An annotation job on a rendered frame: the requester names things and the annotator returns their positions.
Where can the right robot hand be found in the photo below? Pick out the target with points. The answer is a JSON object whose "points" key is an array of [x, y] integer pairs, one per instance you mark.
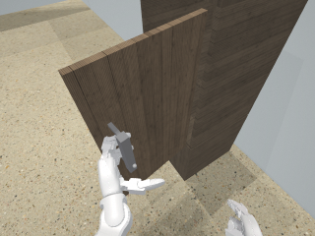
{"points": [[246, 226]]}

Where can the handle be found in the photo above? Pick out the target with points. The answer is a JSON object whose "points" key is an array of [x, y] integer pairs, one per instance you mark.
{"points": [[125, 147]]}

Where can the left robot hand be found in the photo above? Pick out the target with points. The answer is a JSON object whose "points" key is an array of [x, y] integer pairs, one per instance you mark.
{"points": [[108, 172]]}

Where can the cupboard door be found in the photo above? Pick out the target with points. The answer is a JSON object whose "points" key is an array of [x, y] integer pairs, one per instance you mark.
{"points": [[144, 86]]}

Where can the left robot forearm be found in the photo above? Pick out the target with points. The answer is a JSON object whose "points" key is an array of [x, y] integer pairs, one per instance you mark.
{"points": [[116, 218]]}

